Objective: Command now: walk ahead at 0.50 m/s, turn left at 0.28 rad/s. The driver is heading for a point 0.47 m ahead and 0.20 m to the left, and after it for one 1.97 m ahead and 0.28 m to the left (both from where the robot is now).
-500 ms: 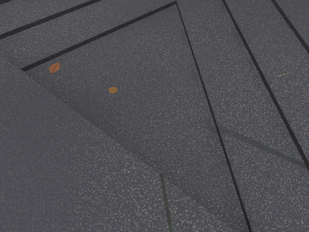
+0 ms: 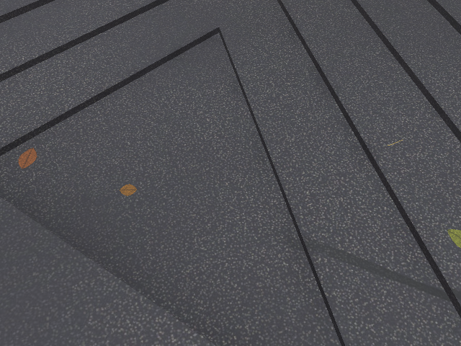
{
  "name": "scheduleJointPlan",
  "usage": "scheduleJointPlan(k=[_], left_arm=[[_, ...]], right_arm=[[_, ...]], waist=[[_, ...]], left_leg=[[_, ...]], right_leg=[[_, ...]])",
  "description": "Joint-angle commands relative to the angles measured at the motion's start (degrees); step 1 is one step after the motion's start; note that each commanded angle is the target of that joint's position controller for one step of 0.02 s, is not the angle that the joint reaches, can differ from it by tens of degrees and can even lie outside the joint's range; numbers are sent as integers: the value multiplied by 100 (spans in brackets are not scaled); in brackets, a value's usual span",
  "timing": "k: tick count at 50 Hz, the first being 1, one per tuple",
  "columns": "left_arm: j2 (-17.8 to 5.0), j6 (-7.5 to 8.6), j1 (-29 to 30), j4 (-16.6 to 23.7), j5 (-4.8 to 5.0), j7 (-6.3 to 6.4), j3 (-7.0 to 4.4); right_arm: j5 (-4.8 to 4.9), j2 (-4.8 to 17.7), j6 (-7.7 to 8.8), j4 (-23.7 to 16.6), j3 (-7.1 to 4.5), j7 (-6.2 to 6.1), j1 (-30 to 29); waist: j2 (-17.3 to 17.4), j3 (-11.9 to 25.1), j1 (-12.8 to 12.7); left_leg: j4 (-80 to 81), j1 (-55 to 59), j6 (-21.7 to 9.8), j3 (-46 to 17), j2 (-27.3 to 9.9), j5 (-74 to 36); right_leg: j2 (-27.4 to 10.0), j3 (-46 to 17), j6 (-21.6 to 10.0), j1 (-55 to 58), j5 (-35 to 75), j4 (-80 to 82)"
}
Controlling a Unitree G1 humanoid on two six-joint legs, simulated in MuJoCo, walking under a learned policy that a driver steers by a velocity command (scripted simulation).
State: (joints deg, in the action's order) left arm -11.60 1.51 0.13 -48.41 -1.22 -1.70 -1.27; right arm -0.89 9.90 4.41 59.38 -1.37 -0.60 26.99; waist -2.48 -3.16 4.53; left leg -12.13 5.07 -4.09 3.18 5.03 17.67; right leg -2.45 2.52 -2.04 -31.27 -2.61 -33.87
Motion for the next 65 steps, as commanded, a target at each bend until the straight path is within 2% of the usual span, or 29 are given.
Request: scheduleJointPlan(k=[1,2,3,4,5,6,7,9,12,15,20,23,27,29,30,31,32,33,34,35,37,40,42,43,47,49,51,60,65], left_arm=[[-643,162,-546,245,29,82,-169],[-761,249,-1435,16,20,121,-233],[-1182,352,-2409,-178,-108,193,-342],[-1687,352,-2520,-105,-221,206,-457],[-1450,242,-2313,-69,-38,150,-451],[-961,224,-1785,23,-5,129,-330],[-685,264,-1366,100,-18,108,-254],[-491,381,-1260,33,-2,155,-202],[-569,557,-1576,-71,69,161,-229],[-657,558,-1828,-132,53,162,-263],[-691,528,-2123,-226,60,203,-250],[-785,483,-2174,-257,66,259,-263],[-1059,291,-2103,-175,83,307,-371],[-1266,139,-1984,-100,119,317,-457],[-1318,66,-1886,-26,154,296,-487],[-1209,60,-2035,100,127,248,-474],[-464,23,-2524,419,46,183,-331],[-728,-35,-2206,431,-99,196,-344],[-657,-64,-1973,445,22,242,-334],[-702,-69,-1764,426,13,270,-327],[-788,-265,-1739,478,-205,225,-339],[-629,-419,-1753,548,-123,164,-253],[-762,-433,-1644,639,-74,174,-291],[-721,-453,-1660,646,-88,169,-262],[-826,-505,-1684,548,-120,80,-256],[-902,-469,-1418,611,-80,26,-268],[-846,-439,-1292,701,-49,10,-230],[-767,-270,-1667,661,-55,-80,-198],[-732,-246,-1606,1003,1,-45,-143]], right_arm=[[-27,1060,-12,-223,-198,-90,-109],[4,1069,-35,-279,-200,-88,-306],[65,926,-43,-497,-166,-52,-390],[218,275,-60,-611,-56,-18,352],[133,889,-132,-429,-215,-51,465],[92,1055,-156,-494,-293,-33,-29],[98,925,-150,-616,-283,17,-390],[-3,791,-284,-662,-303,73,-445],[-8,696,-497,-764,-335,106,-640],[-18,664,-591,-1007,-319,167,-1201],[-92,625,-556,-1410,-220,261,-2121],[-125,497,-511,-1652,-120,295,-2639],[-148,643,-504,-1739,-161,320,-2556],[-176,835,-472,-1580,-255,263,-1916],[-212,957,-405,-1368,-333,188,-1224],[-238,1491,-345,-1214,-495,75,-612],[-68,2127,-367,-1354,-628,28,-883],[236,2048,-434,-1393,-648,31,-488],[222,1746,-479,-1459,-575,-6,-976],[229,1302,-523,-1531,-465,-28,-1473],[177,1012,-578,-1663,-385,-112,-1870],[4,1334,-532,-1869,-444,-53,-1939],[43,1412,-498,-1843,-469,-6,-1752],[3,1238,-473,-1914,-404,-12,-1757],[-103,798,-431,-1933,-231,8,-1410],[-155,955,-404,-1910,-253,-24,-1252],[-122,1012,-396,-1767,-278,-53,-999],[-88,1276,-100,-1837,-351,-81,-1320],[-35,1302,-101,-1745,-342,-39,-1182]], waist=[[827,168,-616],[596,581,-1057],[-48,1379,-1376],[-1081,2061,-909],[-725,2062,-944],[-195,1064,-778],[-35,486,-674],[-230,94,-402],[-186,195,-295],[-170,45,-332],[-170,-197,-508],[-121,-311,-597],[-332,-27,-531],[-405,429,-283],[-213,842,32],[438,1410,250],[1277,1953,-404],[514,2461,31],[515,1663,-164],[362,919,-336],[471,734,-533],[335,1053,-614],[284,1047,-646],[406,1071,-594],[799,958,-321],[672,614,-184],[603,283,-86],[186,373,-229],[629,179,-213]], left_leg=[[-958,-127,-515,-833,-1477,-5197],[-1933,-314,-419,-749,-1325,-5002],[-3496,-1213,-368,-595,-1090,-3268],[-5268,-3308,-142,-165,-157,767],[-6090,-3998,-208,-577,-174,1295],[-6265,-4252,-220,-719,-481,741],[-6064,-4174,-181,-700,-676,294],[-5637,-3715,-66,-716,-934,-75],[-5590,-3793,26,-631,-963,-403],[-5322,-4364,93,-585,-1071,-1065],[-4078,-4673,163,-279,-1109,-1971],[-3098,-4293,129,157,-1016,-2013],[-2410,-3524,-102,476,-636,-1249],[-2079,-2741,-310,539,-290,-672],[-1533,-1866,-468,421,-133,-1025],[-1488,-419,-773,-460,-807,-3045],[-2148,1215,-1769,-2623,-2522,-6735],[-1601,866,-1983,-2916,-2577,-6038],[-1187,23,-1865,-2423,-2422,-4815],[-808,-908,-1598,-2117,-2026,-3807],[-526,-1785,-1316,-1797,-1504,-3136],[-455,-2174,-1175,-1622,-1228,-3034],[-400,-2219,-1034,-1542,-1053,-2478],[-413,-2184,-1014,-1530,-1029,-2490],[199,-1755,-1048,-2176,-1395,243],[365,-1692,-1052,-2386,-1558,872],[369,-1374,-1019,-2577,-1763,1396],[563,-1743,-922,-1601,-1625,830],[292,-1696,-965,-1337,-1802,1026]], right_leg=[[359,6,-191,991,-638,292],[330,-105,-316,1984,-338,838],[-725,-1112,-591,3448,-642,1098],[-2248,-3306,-1075,5124,-872,1175],[-2311,-4064,-1316,4814,-1747,1621],[-2026,-3205,-1161,3986,-2093,1824],[-1784,-2505,-1011,3183,-1698,2104],[-1380,-1434,-630,2317,-486,2361],[-1300,-752,-579,2315,430,2476],[-1222,-194,-557,2396,563,2602],[-1158,472,-566,2686,1020,2569],[-1203,887,-585,2865,2272,2231],[-1307,1193,-520,3317,3695,1312],[-1300,1203,-442,3444,4250,105],[-1208,1227,-293,3158,3664,-1091],[-866,1243,14,1996,1235,-2808],[161,873,413,-246,-3893,-4755],[149,-254,460,-365,-3491,-4711],[-98,-354,478,-407,-2987,-4412],[-236,-363,513,-267,-2539,-3843],[-199,-249,615,302,-2150,-3462],[89,-75,615,689,-1587,-3410],[192,-163,589,634,-952,-3199],[270,-85,604,613,-861,-3234],[241,-200,507,330,-1572,-3002],[312,-296,349,191,-1691,-2849],[256,-545,189,-124,-1995,-2121],[480,36,-42,1018,-1727,-1567],[339,-17,-253,1090,-2755,-252]])
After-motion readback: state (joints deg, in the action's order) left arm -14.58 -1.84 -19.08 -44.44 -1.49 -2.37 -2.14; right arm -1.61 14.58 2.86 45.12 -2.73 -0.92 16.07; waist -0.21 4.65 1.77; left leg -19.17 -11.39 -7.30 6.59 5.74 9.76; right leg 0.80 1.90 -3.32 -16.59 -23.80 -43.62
